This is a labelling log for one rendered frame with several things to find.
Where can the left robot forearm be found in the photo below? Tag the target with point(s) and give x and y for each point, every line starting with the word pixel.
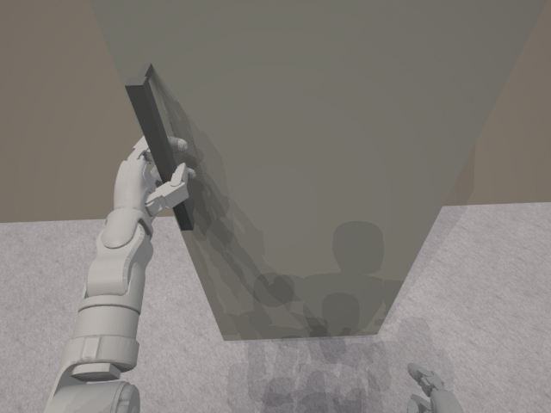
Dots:
pixel 103 343

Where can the fridge door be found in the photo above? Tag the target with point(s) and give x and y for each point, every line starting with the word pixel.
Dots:
pixel 325 136

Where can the handle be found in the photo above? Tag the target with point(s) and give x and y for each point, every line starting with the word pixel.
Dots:
pixel 145 107

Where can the left robot hand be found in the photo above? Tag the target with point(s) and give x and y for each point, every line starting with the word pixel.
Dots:
pixel 139 188

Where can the right robot hand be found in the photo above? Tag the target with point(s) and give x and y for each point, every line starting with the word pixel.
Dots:
pixel 441 400

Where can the left robot upper arm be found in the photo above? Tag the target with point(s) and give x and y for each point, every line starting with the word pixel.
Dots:
pixel 109 397

